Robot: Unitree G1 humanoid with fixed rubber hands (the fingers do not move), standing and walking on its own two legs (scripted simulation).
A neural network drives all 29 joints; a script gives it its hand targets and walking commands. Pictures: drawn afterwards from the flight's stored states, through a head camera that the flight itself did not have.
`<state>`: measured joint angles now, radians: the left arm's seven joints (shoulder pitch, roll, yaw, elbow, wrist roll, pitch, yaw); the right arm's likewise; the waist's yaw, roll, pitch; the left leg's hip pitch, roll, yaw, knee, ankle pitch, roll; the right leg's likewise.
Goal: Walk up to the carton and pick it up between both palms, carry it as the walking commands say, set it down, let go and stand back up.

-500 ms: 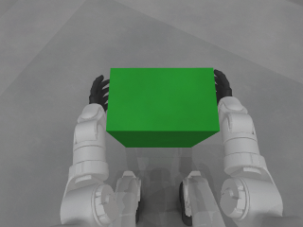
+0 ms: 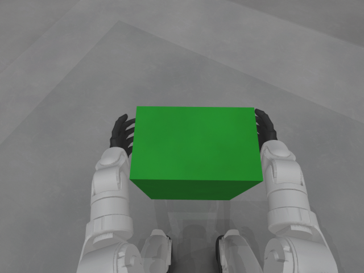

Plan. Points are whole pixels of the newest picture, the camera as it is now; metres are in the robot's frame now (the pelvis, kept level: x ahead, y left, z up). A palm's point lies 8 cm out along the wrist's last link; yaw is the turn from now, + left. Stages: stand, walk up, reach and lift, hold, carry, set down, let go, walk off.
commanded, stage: reach and lift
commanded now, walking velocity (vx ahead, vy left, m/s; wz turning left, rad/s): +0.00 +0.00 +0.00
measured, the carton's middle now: (192, 162) +0.37 +0.01 -0.10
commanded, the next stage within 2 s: none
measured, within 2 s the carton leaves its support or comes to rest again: neither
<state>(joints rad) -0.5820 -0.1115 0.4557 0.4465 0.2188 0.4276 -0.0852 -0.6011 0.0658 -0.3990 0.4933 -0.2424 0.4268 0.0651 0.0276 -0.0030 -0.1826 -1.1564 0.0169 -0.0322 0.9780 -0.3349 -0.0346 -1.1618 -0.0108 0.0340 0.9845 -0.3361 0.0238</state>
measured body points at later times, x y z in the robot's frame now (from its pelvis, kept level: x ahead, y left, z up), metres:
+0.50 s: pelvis +0.02 +0.00 +0.06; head +0.13 +0.00 +0.49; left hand +0.37 +0.18 +0.03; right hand +0.38 -0.16 +0.03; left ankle +0.05 +0.14 -0.66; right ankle +0.05 -0.13 -0.66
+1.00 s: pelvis +0.03 +0.00 +0.08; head +0.05 +0.00 +0.53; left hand +0.35 +0.17 +0.10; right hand +0.35 -0.16 +0.10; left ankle +0.05 +0.14 -0.66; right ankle +0.05 -0.13 -0.66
